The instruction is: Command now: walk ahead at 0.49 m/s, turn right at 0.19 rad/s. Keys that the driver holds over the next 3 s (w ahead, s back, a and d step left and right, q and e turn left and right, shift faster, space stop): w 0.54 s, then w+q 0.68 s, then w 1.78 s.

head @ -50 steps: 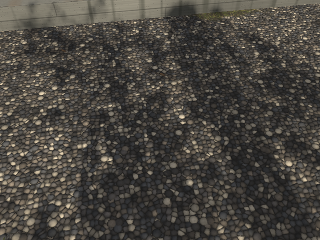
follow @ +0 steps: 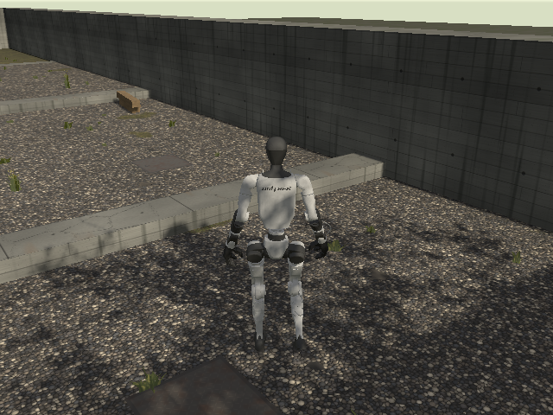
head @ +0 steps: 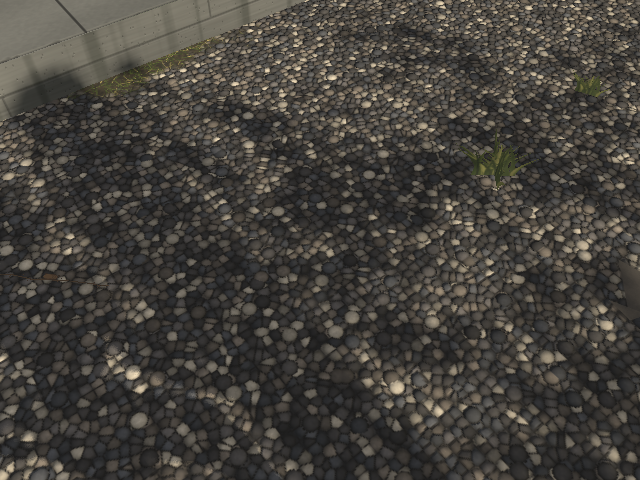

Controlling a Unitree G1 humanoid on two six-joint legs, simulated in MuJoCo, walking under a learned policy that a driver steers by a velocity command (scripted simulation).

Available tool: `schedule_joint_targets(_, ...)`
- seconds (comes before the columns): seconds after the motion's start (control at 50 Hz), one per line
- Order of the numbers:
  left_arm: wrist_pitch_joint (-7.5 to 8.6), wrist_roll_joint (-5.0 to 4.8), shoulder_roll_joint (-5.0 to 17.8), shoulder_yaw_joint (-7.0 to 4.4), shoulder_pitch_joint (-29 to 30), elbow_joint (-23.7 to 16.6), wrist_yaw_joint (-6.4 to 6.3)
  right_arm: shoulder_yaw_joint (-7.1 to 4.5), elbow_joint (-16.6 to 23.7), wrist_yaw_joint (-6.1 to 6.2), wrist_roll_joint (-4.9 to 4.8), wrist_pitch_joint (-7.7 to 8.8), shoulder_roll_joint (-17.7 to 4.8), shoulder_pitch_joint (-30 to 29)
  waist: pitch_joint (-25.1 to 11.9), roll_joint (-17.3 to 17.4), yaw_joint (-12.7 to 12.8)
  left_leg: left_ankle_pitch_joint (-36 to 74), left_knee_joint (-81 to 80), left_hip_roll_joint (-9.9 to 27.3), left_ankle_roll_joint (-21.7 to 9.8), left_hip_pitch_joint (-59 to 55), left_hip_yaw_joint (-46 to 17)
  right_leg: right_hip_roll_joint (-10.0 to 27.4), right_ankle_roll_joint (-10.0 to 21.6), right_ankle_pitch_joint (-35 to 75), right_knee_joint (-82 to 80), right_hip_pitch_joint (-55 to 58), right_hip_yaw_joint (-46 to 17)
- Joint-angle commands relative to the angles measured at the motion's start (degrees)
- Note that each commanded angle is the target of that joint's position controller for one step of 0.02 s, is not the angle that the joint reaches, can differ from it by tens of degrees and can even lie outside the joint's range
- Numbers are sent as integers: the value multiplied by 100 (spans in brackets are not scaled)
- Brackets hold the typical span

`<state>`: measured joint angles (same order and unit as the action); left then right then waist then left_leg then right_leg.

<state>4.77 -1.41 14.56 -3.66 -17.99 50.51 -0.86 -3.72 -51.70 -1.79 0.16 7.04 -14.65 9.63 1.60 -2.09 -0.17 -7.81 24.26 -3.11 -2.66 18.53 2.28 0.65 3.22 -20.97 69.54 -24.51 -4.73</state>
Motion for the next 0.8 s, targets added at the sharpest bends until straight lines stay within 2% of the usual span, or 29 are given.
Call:
schedule_joint_targets(0.02, 46, 30, 301, -91, -135, -422, -5, -40, 167, 9, 22, 54, -418, 70, -282, 637, 115, -12, -1554, 1595, -1115, -826, -1849, 687, 31, 324, -277, -1012, -128)
schedule_joint_targets(0.04, 29, 43, 229, -61, -47, -476, -5, -58, 110, 24, -7, 63, -512, 169, -187, 629, 119, 182, -1670, 1617, -1170, -724, -1689, 748, -15, 413, -526, -1105, -57)
schedule_joint_targets(0.08, 29, 110, 227, -22, 372, -656, -5, -111, 45, 79, -28, 54, -746, 349, -62, 518, 54, 527, -1821, 1649, -1231, -703, -1427, 820, -143, 885, -1188, -1356, 57)
schedule_joint_targets(0.12, 47, 131, 207, 22, 789, -781, 27, -128, 17, 121, -68, 10, -841, 483, -21, 476, -56, 718, -1855, 1512, -1116, -735, -1071, 783, -203, 1593, -2018, -1322, 174)
schedule_joint_targets(0.18, 76, 81, 175, 77, 1427, -928, 96, -121, -61, 140, -139, -46, -926, 790, 67, 526, -277, 812, -1765, 1303, -900, -722, -629, 518, -261, 2355, -3096, -885, 454)
schedule_joint_targets(0.22, 81, 32, 225, 87, 1771, -1054, 151, -118, -157, 137, -172, -90, -973, 1077, 126, 568, -411, 676, -1652, 1435, -856, -1006, -670, 433, -256, 2417, -3456, -828, 491)
schedule_joint_targets(0.26, 92, 10, 328, 69, 1988, -1188, 208, -120, -222, 138, -187, -151, -1001, 1212, 179, 604, -413, 668, -1458, 1645, -778, -1431, -761, 379, -146, 2142, -3742, -873, 460)
schedule_joint_targets(0.3, 119, 15, 481, 17, 1881, -1226, 252, -142, -239, 151, -186, -227, -1088, 1188, 102, 678, -238, 1088, -1109, 1795, -672, -1743, -806, 269, 7, 1747, -3979, -565, 522)
schedule_joint_targets(0.32, 131, 34, 613, -57, 1495, -1136, 252, -140, -218, 159, -183, -261, -1116, 1085, -110, 694, 35, 1894, -606, 1698, -565, -1776, -671, 116, 115, 1655, -4139, 17, 656)
schedule_joint_targets(0.34, 131, 53, 871, -201, 638, -873, 223, -91, -198, 167, -153, -288, -992, 1080, -619, 601, 418, 2598, 420, 1415, -417, -1574, -417, -7, 284, 1638, -4190, 1158, 740)
schedule_joint_targets(0.36, 118, 120, 1330, -347, -484, -663, 165, 22, -26, 179, -29, -278, -741, 1054, -1473, 32, 831, 1596, 2220, 1082, -178, -515, -98, 958, 674, 1782, -4040, 2849, -320)
schedule_joint_targets(0.38, 75, 146, 1836, -441, -847, -529, 193, 244, 50, 142, -42, -144, 25, 1734, -2159, -1576, 495, -1834, 4268, 65, 158, 1785, -32, 2242, 1580, 799, -4705, 4691, -3031)
schedule_joint_targets(0.4, 82, 102, 1246, -293, -913, -540, 216, 111, -32, 118, -172, -25, -568, 1504, -2188, -1100, 666, -2459, 5028, 281, 76, 2453, -806, 2233, 1529, 265, -5158, 4637, -3671)
schedule_joint_targets(0.42, 102, 98, 996, -200, -440, -623, 209, 23, 152, 100, -282, 39, -895, 959, -1368, -786, 600, -1992, 5150, 576, -34, 2818, -749, 2027, 1268, 573, -5193, 3963, -2812)
schedule_joint_targets(0.44, 102, 118, 854, -145, 12, -713, 211, 28, 208, 127, -246, 40, -856, 656, -972, -349, 434, -1466, 4917, 846, -42, 2618, -619, 1783, 1140, 1183, -5287, 3174, -2099)
schedule_joint_targets(0.46, 105, 153, 700, -104, 324, -745, 233, 4, 227, 149, -141, 5, -795, 502, -651, -147, 270, -1152, 4554, 1004, -17, 2372, -595, 1568, 1072, 1642, -5468, 2486, -1615)
schedule_joint_targets(0.48, 129, 196, 589, -69, 480, -750, 245, -13, 220, 149, -115, -71, -719, 591, -569, -246, 68, -939, 4308, 1144, -10, 2007, -647, 1419, 1018, 1859, -5653, 2062, -1296)
schedule_joint_targets(0.5, 156, 190, 561, -71, 516, -720, 259, -1, 200, 147, -117, -150, -601, 666, -519, -264, -27, -832, 4135, 1169, 16, 1797, -635, 1340, 1036, 1927, -5832, 1820, -1125)
schedule_joint_targets(0.54, 216, 153, 667, -105, 434, -615, 248, 17, 226, 159, -91, -258, -461, 611, -368, -181, -119, -579, 3779, 1184, 95, 1820, -584, 1290, 1108, 2244, -6061, 1592, -784)
schedule_joint_targets(0.56, 224, 167, 738, -131, 378, -562, 217, 19, 264, 160, -86, -287, -441, 491, -291, -124, -122, -335, 3563, 1192, 140, 1996, -595, 1308, 1118, 2351, -6147, 1622, -610)
schedule_joint_targets(0.62, 206, 191, 796, -154, 174, -398, 128, 23, 386, 125, -90, -309, -404, 27, -102, -55, 15, 624, 2700, 1153, 202, 2283, -649, 1236, 964, 2383, -6306, 1758, -52)
schedule_joint_targets(0.7, 200, 183, 878, -162, -36, -229, 58, 63, 617, 38, -125, -282, -327, -659, 131, -64, 280, 1501, 1639, 903, 126, 2099, -487, 1160, 722, 2289, -6425, 1890, 612)
schedule_joint_targets(0.8, 65, 122, 919, -186, -346, 12, 24, 96, 1024, -127, -137, -275, -299, -1299, 352, -33, 487, 1020, 1065, 771, -70, 2431, -277, 1475, 583, 2711, -6038, 2911, 966)
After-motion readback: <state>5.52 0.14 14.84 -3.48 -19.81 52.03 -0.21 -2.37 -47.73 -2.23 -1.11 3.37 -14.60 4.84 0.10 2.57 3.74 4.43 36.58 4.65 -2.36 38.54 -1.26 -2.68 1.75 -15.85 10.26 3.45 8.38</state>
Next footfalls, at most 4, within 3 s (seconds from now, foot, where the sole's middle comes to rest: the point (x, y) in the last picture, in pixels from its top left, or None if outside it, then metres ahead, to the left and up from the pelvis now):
0.36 right None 0.37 -0.16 -0.77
0.92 left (294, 386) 0.67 0.08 -0.77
1.40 right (342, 268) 0.99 -0.03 -0.77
1.92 left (215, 225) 1.14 0.31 -0.77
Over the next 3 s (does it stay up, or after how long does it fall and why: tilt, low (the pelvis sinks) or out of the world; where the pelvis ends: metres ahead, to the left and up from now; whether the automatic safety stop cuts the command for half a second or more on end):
stays up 1.56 0.39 -0.01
